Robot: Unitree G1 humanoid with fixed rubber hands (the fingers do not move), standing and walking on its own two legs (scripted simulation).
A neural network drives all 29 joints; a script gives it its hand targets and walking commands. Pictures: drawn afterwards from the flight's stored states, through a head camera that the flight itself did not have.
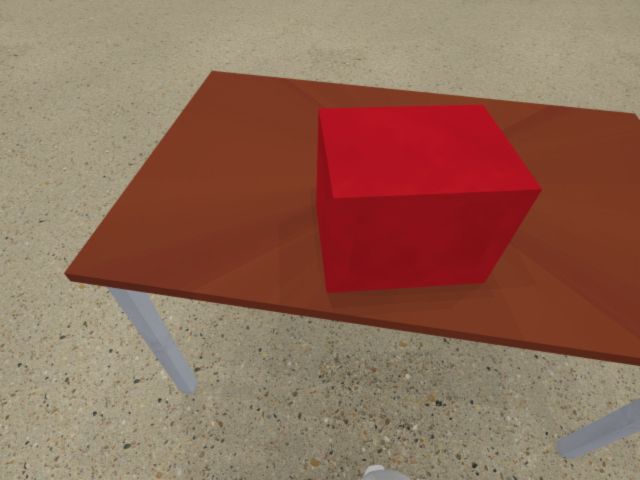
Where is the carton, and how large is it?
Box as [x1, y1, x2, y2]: [316, 105, 541, 292]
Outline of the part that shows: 483,105 319,108 316,207 327,292 484,282 538,195 541,188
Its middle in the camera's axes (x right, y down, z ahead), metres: +0.14 -0.07 +0.66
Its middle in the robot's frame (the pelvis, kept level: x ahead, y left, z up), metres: +0.56 -0.13 +0.02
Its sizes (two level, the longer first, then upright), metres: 0.285 0.218 0.224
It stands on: a table, 0.67 m high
